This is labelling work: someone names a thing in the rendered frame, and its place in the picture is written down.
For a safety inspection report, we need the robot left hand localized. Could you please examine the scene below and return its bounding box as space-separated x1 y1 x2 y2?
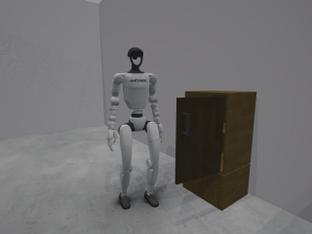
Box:
157 123 164 142

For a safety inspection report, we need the robot left shin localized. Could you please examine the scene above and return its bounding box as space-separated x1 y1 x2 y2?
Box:
146 165 159 196

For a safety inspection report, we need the robot left foot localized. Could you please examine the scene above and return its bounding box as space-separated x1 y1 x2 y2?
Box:
144 190 159 208

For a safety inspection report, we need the left robot forearm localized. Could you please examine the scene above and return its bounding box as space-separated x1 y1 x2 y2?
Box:
150 99 161 124

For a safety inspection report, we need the robot right hand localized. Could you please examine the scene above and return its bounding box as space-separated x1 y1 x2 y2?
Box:
106 129 118 151

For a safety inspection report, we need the cupboard door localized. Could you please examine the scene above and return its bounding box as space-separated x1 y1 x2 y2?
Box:
175 96 225 185

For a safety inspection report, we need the robot left upper arm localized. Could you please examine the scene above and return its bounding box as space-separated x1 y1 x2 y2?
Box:
147 73 157 103

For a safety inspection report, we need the handle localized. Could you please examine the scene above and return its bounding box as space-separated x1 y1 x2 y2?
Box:
182 112 190 137

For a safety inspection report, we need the right robot forearm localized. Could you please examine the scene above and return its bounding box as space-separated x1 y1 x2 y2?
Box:
107 98 118 130

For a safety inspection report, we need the robot right upper arm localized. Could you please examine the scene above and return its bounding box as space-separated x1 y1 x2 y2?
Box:
111 73 125 106

